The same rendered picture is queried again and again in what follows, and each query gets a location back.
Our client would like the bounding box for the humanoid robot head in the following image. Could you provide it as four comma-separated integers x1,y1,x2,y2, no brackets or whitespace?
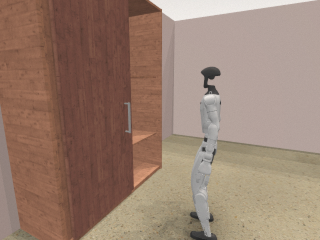
201,66,221,95

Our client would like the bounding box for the left robot foot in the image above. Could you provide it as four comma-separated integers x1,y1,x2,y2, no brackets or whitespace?
190,230,217,240

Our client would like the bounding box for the left robot upper arm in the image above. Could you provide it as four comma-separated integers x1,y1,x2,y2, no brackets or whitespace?
203,94,220,131

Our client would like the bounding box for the wardrobe door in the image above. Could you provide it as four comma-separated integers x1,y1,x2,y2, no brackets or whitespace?
39,0,73,240
48,0,134,239

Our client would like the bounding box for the left robot hand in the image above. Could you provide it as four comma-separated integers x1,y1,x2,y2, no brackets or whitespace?
196,160,212,186

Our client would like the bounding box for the robot left forearm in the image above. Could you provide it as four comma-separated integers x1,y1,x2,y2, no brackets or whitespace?
203,124,218,163

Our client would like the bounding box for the handle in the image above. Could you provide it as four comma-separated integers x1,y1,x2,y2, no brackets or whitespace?
124,102,131,133

